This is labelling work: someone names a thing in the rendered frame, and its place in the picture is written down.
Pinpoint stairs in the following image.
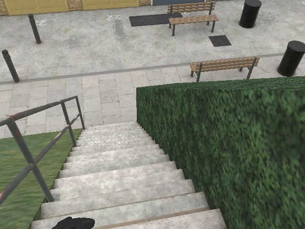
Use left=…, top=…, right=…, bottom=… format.
left=30, top=121, right=227, bottom=229

